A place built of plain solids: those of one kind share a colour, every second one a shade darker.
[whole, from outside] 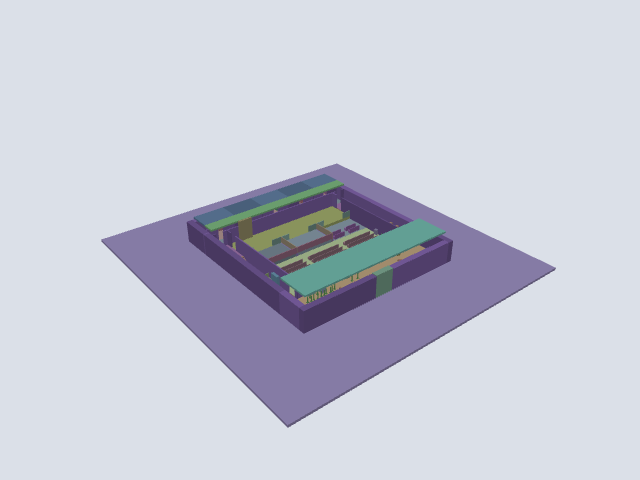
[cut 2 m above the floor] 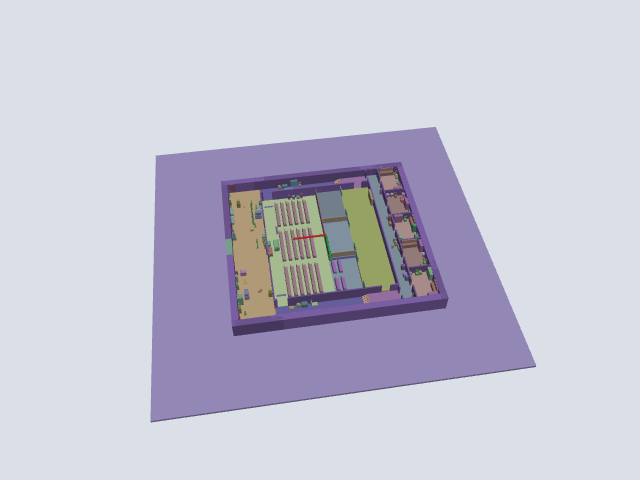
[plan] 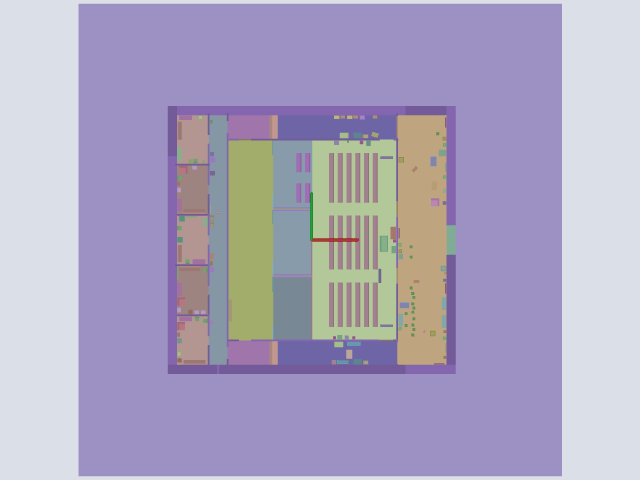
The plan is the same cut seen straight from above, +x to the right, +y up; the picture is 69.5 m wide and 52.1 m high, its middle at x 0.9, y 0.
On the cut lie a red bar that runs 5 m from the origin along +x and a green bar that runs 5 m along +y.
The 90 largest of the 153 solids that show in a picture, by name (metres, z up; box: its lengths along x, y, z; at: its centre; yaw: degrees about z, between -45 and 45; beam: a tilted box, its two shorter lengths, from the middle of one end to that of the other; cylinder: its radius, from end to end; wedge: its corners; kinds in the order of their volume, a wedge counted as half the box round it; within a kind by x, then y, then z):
{
 "ground_under_all_1": {"box": [52.46, 51.32, 0.4], "at": [0.93, 0.0, -0.75]},
 "wall_1": {"box": [1.0, 7.26, 3.73], "at": [-15.13, -10.92, 1.27]},
 "wall_2": {"box": [1.0, 7.26, 3.73], "at": [-15.13, -5.46, 1.27]},
 "wall_3": {"box": [1.0, 7.26, 3.73], "at": [-15.13, 0.0, 1.27]},
 "wall_4": {"box": [1.0, 7.26, 3.73], "at": [-15.13, 5.46, 1.27]},
 "wall_5": {"box": [1.0, 7.26, 3.73], "at": [-15.13, 10.92, 1.27]},
 "wall_6": {"box": [5.35, 1.0, 3.73], "at": [-12.96, -14.05, 1.27]},
 "wall_7": {"box": [3.75, 0.2, 3.73], "at": [-12.96, -8.19, 1.27]},
 "wall_8": {"box": [3.75, 0.2, 3.73], "at": [-12.96, -2.73, 1.27]},
 "wall_9": {"box": [3.75, 0.2, 3.73], "at": [-12.96, 2.73, 1.27]},
 "wall_10": {"box": [3.75, 0.2, 3.73], "at": [-12.96, 8.19, 1.27]},
 "wall_11": {"box": [5.35, 1.0, 3.73], "at": [-12.96, 14.05, 1.27]},
 "wall_12": {"box": [0.2, 2.36, 3.73], "at": [-11.18, -12.57, 1.27]},
 "wall_13": {"box": [0.2, 2.36, 3.73], "at": [-11.18, -12.57, 1.27]},
 "wall_14": {"box": [0.2, 2.36, 3.73], "at": [-11.18, -9.27, 1.27]},
 "wall_15": {"box": [0.2, 2.36, 3.73], "at": [-11.18, -7.11, 1.27]},
 "wall_16": {"box": [0.2, 2.36, 3.73], "at": [-11.18, -3.81, 1.27]},
 "wall_17": {"box": [0.2, 4.51, 3.73], "at": [-11.18, -2.73, 1.27]},
 "wall_18": {"box": [0.2, 2.36, 3.73], "at": [-11.18, 1.65, 1.27]},
 "wall_19": {"box": [0.2, 2.36, 3.73], "at": [-11.18, 3.81, 1.27]},
 "wall_20": {"box": [0.2, 2.36, 3.73], "at": [-11.18, 7.11, 1.27]},
 "wall_21": {"box": [0.2, 4.51, 3.73], "at": [-11.18, 8.19, 1.27]},
 "wall_22": {"box": [0.2, 2.36, 3.73], "at": [-11.18, 9.27, 1.27]},
 "wall_23": {"box": [0.2, 2.36, 3.73], "at": [-11.18, 12.57, 1.27]},
 "wall_24": {"box": [3.85, 1.0, 3.73], "at": [-10.15, -14.05, 1.27]},
 "wall_25": {"box": [3.85, 1.0, 3.73], "at": [-10.15, 14.05, 1.27]},
 "wall_26": {"box": [0.2, 22.0, 3.73], "at": [-9.13, 0.0, 1.27]},
 "wall_27": {"box": [1.33, 0.2, 3.73], "at": [-8.57, -10.9, 1.27]},
 "wall_28": {"box": [1.33, 0.2, 3.73], "at": [-8.57, 10.9, 1.27]},
 "wall_29": {"box": [20.21, 1.0, 3.73], "at": [0.07, -14.05, 1.27]},
 "wall_30": {"box": [20.21, 1.0, 3.73], "at": [0.07, 14.05, 1.27]},
 "wall_31": {"box": [13.98, 0.2, 3.73], "at": [0.39, -10.9, 1.27]},
 "wall_32": {"box": [13.98, 0.2, 3.73], "at": [0.39, 10.9, 1.27]},
 "wall_33": {"box": [0.2, 6.25, 3.73], "at": [9.28, -7.88, 1.27]},
 "wall_34": {"box": [0.2, 5.55, 3.73], "at": [9.28, -0.28, 1.27]},
 "wall_35": {"box": [0.2, 6.8, 3.73], "at": [9.28, 7.6, 1.27]},
 "wall_36": {"box": [7.25, 1.0, 3.73], "at": [12.01, -14.05, 1.27]},
 "wall_37": {"box": [7.25, 1.0, 3.73], "at": [12.01, 14.05, 1.27]},
 "wall_38": {"box": [1.0, 12.95, 3.73], "at": [15.13, -8.08, 1.27]},
 "wall_39": {"box": [1.0, 12.95, 3.73], "at": [15.13, 8.08, 1.27]},
 "floor_stage_1": {"box": [4.95, 21.8, 1.12], "at": [-6.66, 0.0, -0.04]},
 "floor_parterre_1": {"box": [9.21, 21.8, 0.6], "at": [4.67, 0.0, -0.3]},
 "floor_dressing_1": {"box": [3.55, 5.46, 1.12], "at": [-12.96, -10.92, -0.04]},
 "floor_dressing_2": {"box": [3.55, 5.46, 1.12], "at": [-12.96, -5.46, -0.04]},
 "floor_dressing_3": {"box": [3.55, 5.46, 1.12], "at": [-12.96, 0.0, -0.04]},
 "floor_dressing_4": {"box": [3.55, 5.46, 1.12], "at": [-12.96, 5.46, -0.04]},
 "floor_dressing_5": {"box": [3.55, 5.46, 1.12], "at": [-12.96, 10.92, -0.04]},
 "floor_foyer_1": {"box": [5.45, 27.3, 0.6], "at": [12.01, 0.0, -0.3]},
 "floor_lift_1": {"box": [4.25, 6.8, 1.12], "at": [-2.06, -7.5, -0.04]},
 "floor_lift_2": {"box": [4.25, 6.85, 1.12], "at": [-2.06, -0.28, -0.04]},
 "floor_lift_3": {"box": [4.25, 7.35, 0.6], "at": [-2.06, 7.22, -0.3]},
 "floor_back_corridor_1": {"box": [2.05, 27.3, 1.12], "at": [-10.15, 0.0, -0.04]},
 "ceil_foyer_1": {"box": [5.45, 27.3, 0.3], "at": [12.01, 0.0, 4.55]},
 "floor_promenade_1": {"box": [12.96, 2.75, 0.6], "at": [2.8, -12.28, -0.3]},
 "floor_promenade_2": {"box": [12.96, 2.75, 0.6], "at": [2.8, 12.28, -0.3]},
 "ceil_dressing_1": {"box": [3.55, 5.46, 0.3], "at": [-12.96, -10.92, 3.92]},
 "ceil_dressing_2": {"box": [3.55, 5.46, 0.3], "at": [-12.96, -5.46, 3.92]},
 "ceil_dressing_3": {"box": [3.55, 5.46, 0.3], "at": [-12.96, 0.0, 3.92]},
 "ceil_dressing_4": {"box": [3.55, 5.46, 0.3], "at": [-12.96, 5.46, 3.92]},
 "ceil_dressing_5": {"box": [3.55, 5.46, 0.3], "at": [-12.96, 10.92, 3.92]},
 "floor_walk_1": {"box": [4.55, 2.75, 1.12], "at": [-6.86, -12.28, -0.04]},
 "floor_walk_2": {"box": [4.55, 2.75, 1.12], "at": [-6.86, 12.28, -0.04]},
 "ceil_back_corridor_1": {"box": [2.05, 27.3, 0.3], "at": [-10.15, 0.0, 3.92]},
 "seats_parterre_1": {"box": [0.44, 5.85, 0.42], "at": [2.09, -0.28, 0.21]},
 "seats_parterre_2": {"box": [0.44, 5.4, 0.42], "at": [2.09, 6.75, 0.21]},
 "seats_parterre_3": {"box": [0.44, 5.85, 0.42], "at": [3.04, -0.28, 0.21]},
 "seats_parterre_4": {"box": [0.44, 5.4, 0.42], "at": [3.04, 6.75, 0.21]},
 "seats_parterre_5": {"box": [0.44, 5.85, 0.42], "at": [3.99, -0.28, 0.21]},
 "seats_parterre_6": {"box": [0.44, 5.4, 0.42], "at": [3.99, 6.75, 0.21]},
 "seats_parterre_7": {"box": [0.44, 5.85, 0.42], "at": [4.94, -0.28, 0.21]},
 "seats_parterre_8": {"box": [0.44, 5.4, 0.42], "at": [4.94, 6.75, 0.21]},
 "seats_parterre_9": {"box": [0.44, 5.85, 0.42], "at": [5.89, -0.28, 0.21]},
 "seats_parterre_10": {"box": [0.44, 5.4, 0.42], "at": [5.89, 6.75, 0.21]},
 "seats_parterre_11": {"box": [0.44, 5.85, 0.42], "at": [6.84, -0.28, 0.21]},
 "seats_parterre_12": {"box": [0.44, 5.4, 0.42], "at": [6.84, 6.75, 0.21]},
 "door_leaf_1": {"box": [0.97, 3.2, 3.87], "at": [15.14, 0.0, 1.33]},
 "costume_rail_dressing_1": {"box": [0.5, 1.4, 1.66], "at": [-14.35, -5.34, 1.34]},
 "costume_rail_dressing_2": {"box": [0.5, 1.4, 1.66], "at": [-14.35, 3.78, 1.34]},
 "costume_rail_dressing_3": {"box": [1.4, 0.5, 1.66], "at": [-13.68, -8.57, 1.34]},
 "costume_rail_dressing_4": {"box": [1.4, 0.5, 1.66], "at": [-13.68, 13.27, 1.34]},
 "costume_rail_dressing_5": {"box": [1.4, 0.5, 1.66], "at": [-12.23, -2.35, 1.34]},
 "floor_tongue_1": {"box": [4.25, 0.4, 1.12], "at": [-2.06, -3.9, -0.04]},
 "floor_tongue_2": {"box": [4.25, 0.4, 1.12], "at": [-2.06, 3.35, -0.04]},
 "rail_lift_1": {"box": [0.12, 6.94, 2.17], "at": [0.01, -7.43, 0.48]},
 "rail_lift_2": {"box": [0.12, 7.13, 2.17], "at": [0.01, -0.28, 0.48]},
 "flats_stage_1": {"box": [0.35, 2.4, 3.6], "at": [-8.82, -7.65, 2.32]},
 "rail_tongue_1": {"box": [4.25, 0.12, 2.17], "at": [-2.06, -3.9, 0.48]},
 "rail_tongue_2": {"box": [4.25, 0.12, 2.17], "at": [-2.06, 3.35, 0.48]},
 "lockers_dressing_1": {"box": [0.48, 1.5, 1.8], "at": [-14.36, 9.29, 1.42]},
 "lockers_promenade_1": {"box": [1.5, 0.48, 1.8], "at": [4.57, -11.27, 0.9]}
}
